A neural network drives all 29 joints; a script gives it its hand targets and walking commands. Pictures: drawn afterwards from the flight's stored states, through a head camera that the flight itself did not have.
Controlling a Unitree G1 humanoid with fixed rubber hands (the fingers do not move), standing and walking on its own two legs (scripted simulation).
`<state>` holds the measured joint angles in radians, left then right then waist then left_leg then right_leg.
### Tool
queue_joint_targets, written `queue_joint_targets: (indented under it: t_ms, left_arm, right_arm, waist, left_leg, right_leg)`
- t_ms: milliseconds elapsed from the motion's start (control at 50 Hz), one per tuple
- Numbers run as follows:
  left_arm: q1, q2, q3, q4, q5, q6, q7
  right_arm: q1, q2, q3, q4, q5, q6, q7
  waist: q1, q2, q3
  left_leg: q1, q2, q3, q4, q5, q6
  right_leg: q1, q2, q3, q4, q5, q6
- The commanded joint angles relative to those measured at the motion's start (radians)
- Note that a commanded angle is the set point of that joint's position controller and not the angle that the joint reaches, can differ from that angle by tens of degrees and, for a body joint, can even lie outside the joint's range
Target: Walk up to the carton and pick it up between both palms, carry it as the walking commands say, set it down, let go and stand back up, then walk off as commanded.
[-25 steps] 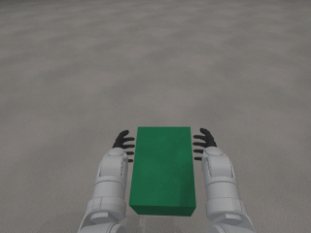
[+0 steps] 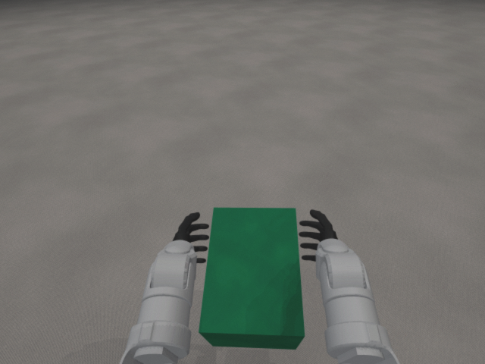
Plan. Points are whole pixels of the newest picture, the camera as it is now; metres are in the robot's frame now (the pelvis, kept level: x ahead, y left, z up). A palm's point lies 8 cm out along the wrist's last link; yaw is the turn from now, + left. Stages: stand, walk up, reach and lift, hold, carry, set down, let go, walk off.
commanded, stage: reach and lift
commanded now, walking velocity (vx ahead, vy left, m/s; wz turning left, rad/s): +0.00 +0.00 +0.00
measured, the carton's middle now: (254, 277) +0.32 +0.00 -0.04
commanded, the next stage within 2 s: hold in 0.06 s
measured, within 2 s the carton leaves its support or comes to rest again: neither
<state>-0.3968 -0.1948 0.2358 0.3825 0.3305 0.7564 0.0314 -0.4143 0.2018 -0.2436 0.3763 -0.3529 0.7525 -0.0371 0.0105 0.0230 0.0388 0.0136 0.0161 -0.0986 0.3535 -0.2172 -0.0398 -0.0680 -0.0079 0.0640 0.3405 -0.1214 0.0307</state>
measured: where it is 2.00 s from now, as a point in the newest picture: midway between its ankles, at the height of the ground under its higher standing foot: outside the picture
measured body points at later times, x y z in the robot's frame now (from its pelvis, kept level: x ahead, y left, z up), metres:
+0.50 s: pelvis -0.01 +0.00 +0.00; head -0.06 -0.01 +0.44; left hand +0.31 +0.13 +0.05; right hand +0.31 -0.13 +0.05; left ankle +0.00 +0.15 -0.74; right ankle +0.05 -0.14 -0.74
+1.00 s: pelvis -0.01 +0.02 -0.02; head -0.02 +0.02 +0.43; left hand +0.31 +0.14 +0.05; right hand +0.31 -0.11 +0.05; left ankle +0.00 +0.15 -0.74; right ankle +0.05 -0.14 -0.74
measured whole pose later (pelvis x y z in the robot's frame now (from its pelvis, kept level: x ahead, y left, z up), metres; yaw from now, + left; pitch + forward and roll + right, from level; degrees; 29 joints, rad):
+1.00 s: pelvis -0.01 +0.02 -0.02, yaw +0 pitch +2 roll +1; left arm -0.32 -0.17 0.09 0.11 0.19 0.90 0.13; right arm -0.33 0.17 -0.12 0.10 -0.19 0.88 -0.15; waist -0.01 0.00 -0.10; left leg -0.35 -0.04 -0.06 0.63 -0.31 -0.01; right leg -0.44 -0.05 0.10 0.61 -0.22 0.07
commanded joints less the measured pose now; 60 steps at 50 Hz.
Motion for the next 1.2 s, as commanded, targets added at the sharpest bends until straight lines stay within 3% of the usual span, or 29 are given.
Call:
queue_joint_targets:
  t_ms: [0,360,740,760,780,820,900,940,980,1020,1040,1060,1080,1100,1140,1160,1180]
  left_arm:
    - [-0.455,-0.994,-0.437,-0.040,-0.255,-0.050,-0.234]
    - [-0.476,-0.990,-0.437,-0.033,-0.263,-0.047,-0.244]
    - [-0.407,-0.982,-0.476,-0.088,-0.281,-0.039,-0.248]
    - [-0.440,-1.007,-0.530,-0.116,-0.321,-0.046,-0.244]
    - [-0.423,-1.012,-0.524,-0.097,-0.322,-0.047,-0.239]
    - [-0.436,-0.998,-0.565,-0.152,-0.359,-0.033,-0.224]
    - [-0.423,-0.976,-0.685,-0.303,-0.439,0.043,-0.187]
    - [-0.400,-0.967,-0.716,-0.361,-0.465,0.096,-0.171]
    - [-0.413,-0.966,-0.750,-0.432,-0.506,0.155,-0.159]
    - [-0.419,-0.972,-0.783,-0.493,-0.544,0.217,-0.149]
    - [-0.426,-0.972,-0.793,-0.512,-0.557,0.245,-0.145]
    - [-0.444,-0.978,-0.803,-0.534,-0.578,0.271,-0.146]
    - [-0.445,-0.991,-0.813,-0.546,-0.598,0.296,-0.145]
    - [-0.450,-1.002,-0.816,-0.567,-0.617,0.319,-0.146]
    - [-0.452,-1.014,-0.820,-0.601,-0.653,0.362,-0.147]
    - [-0.418,-1.011,-0.812,-0.595,-0.660,0.380,-0.149]
    - [-0.349,-0.991,-0.776,-0.548,-0.646,0.391,-0.147]
  right_arm:
    - [-0.382,1.016,0.439,0.014,0.258,-0.026,0.246]
    - [-0.384,1.037,0.449,0.020,0.275,-0.012,0.254]
    - [-0.316,1.044,0.484,-0.027,0.293,-0.004,0.247]
    - [-0.362,1.047,0.532,-0.010,0.324,-0.028,0.236]
    - [-0.342,1.067,0.536,-0.006,0.325,-0.027,0.233]
    - [-0.340,1.052,0.576,-0.053,0.359,-0.018,0.218]
    - [-0.366,1.040,0.706,-0.235,0.460,0.063,0.184]
    - [-0.339,1.023,0.743,-0.290,0.499,0.116,0.175]
    - [-0.343,1.004,0.767,-0.350,0.541,0.169,0.168]
    - [-0.316,0.980,0.778,-0.389,0.575,0.223,0.160]
    - [-0.287,0.972,0.777,-0.389,0.581,0.248,0.157]
    - [-0.290,0.969,0.783,-0.411,0.591,0.270,0.151]
    - [-0.311,0.969,0.798,-0.457,0.606,0.293,0.145]
    - [-0.330,0.974,0.809,-0.491,0.618,0.315,0.139]
    - [-0.325,0.984,0.801,-0.520,0.628,0.359,0.128]
    - [-0.304,0.989,0.790,-0.519,0.628,0.376,0.126]
    - [-0.299,0.997,0.786,-0.529,0.635,0.401,0.129]
  waist:
    - [-0.001,-0.011,-0.226]
    - [-0.001,-0.014,-0.198]
    - [-0.003,-0.017,-0.214]
    - [-0.014,-0.050,-0.188]
    - [-0.015,-0.030,-0.228]
    - [-0.015,-0.054,-0.280]
    - [-0.014,-0.166,-0.383]
    - [-0.018,-0.177,-0.417]
    - [-0.017,-0.116,-0.419]
    - [-0.016,0.060,-0.422]
    - [-0.020,0.135,-0.413]
    - [-0.017,0.180,-0.397]
    - [-0.014,0.181,-0.378]
    - [-0.007,0.156,-0.374]
    - [0.006,0.087,-0.411]
    - [0.011,-0.026,-0.461]
    - [0.011,-0.329,-0.452]
  left_leg:
    - [-0.134,-0.123,0.049,-0.084,0.100,0.028]
    - [-0.182,-0.116,0.047,-0.086,-0.005,0.039]
    - [-0.168,-0.125,0.045,-0.082,0.056,0.035]
    - [-0.287,0.063,0.026,0.031,-0.077,0.040]
    - [-0.262,0.054,0.021,0.067,-0.115,0.049]
    - [-0.300,0.041,0.029,0.129,-0.114,0.039]
    - [-0.352,0.020,0.059,0.270,-0.068,0.023]
    - [-0.359,0.007,0.077,0.253,-0.095,0.026]
    - [-0.330,0.016,0.059,0.205,-0.026,0.041]
    - [-0.249,0.097,-0.046,0.160,0.180,0.087]
    - [-0.223,0.140,-0.104,0.137,0.269,0.126]
    - [-0.255,0.187,-0.148,0.118,0.342,0.169]
    - [-0.286,0.202,-0.145,0.103,0.377,0.194]
    - [-0.299,0.187,-0.103,0.128,0.426,0.196]
    - [-0.333,0.119,0.013,0.267,0.469,0.152]
    - [-0.436,0.075,0.053,0.389,0.332,0.104]
    - [-0.650,-0.028,0.132,0.533,-0.115,0.033]
  right_leg:
    - [0.194,0.123,-0.038,-0.018,0.082,-0.001]
    - [0.174,0.118,-0.032,-0.016,-0.011,0.000]
    - [0.193,0.121,-0.032,-0.019,0.058,0.004]
    - [-0.091,-0.115,0.018,0.058,-0.064,-0.027]
    - [-0.157,-0.132,0.074,0.053,-0.136,-0.030]
    - [-0.204,-0.172,0.106,0.056,-0.172,-0.040]
    - [-0.199,-0.239,0.168,0.103,-0.001,-0.069]
    - [-0.190,-0.241,0.154,0.156,0.085,-0.072]
    - [-0.235,-0.202,0.101,0.234,0.084,-0.051]
    - [-0.345,-0.097,-0.017,0.418,0.053,-0.011]
    - [-0.417,-0.046,-0.065,0.497,-0.059,0.001]
    - [-0.433,-0.026,-0.106,0.554,-0.261,0.001]
    - [-0.423,-0.029,-0.126,0.571,-0.372,-0.004]
    - [-0.388,-0.035,-0.133,0.512,-0.349,-0.014]
    - [-0.238,-0.062,-0.127,0.245,-0.087,-0.021]
    - [-0.083,-0.177,0.019,0.173,0.092,-0.037]
    - [0.045,-0.436,0.347,0.115,0.493,-0.156]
